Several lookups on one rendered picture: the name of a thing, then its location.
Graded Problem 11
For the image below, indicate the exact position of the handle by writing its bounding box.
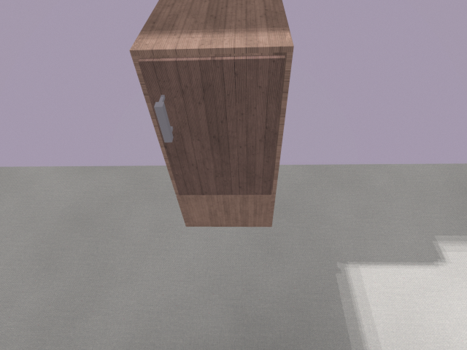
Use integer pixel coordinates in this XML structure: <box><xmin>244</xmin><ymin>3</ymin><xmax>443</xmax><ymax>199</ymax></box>
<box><xmin>154</xmin><ymin>95</ymin><xmax>173</xmax><ymax>142</ymax></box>

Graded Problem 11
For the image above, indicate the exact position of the cupboard door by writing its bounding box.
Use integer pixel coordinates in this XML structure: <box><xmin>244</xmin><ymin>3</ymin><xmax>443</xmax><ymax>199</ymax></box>
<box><xmin>138</xmin><ymin>55</ymin><xmax>285</xmax><ymax>195</ymax></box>

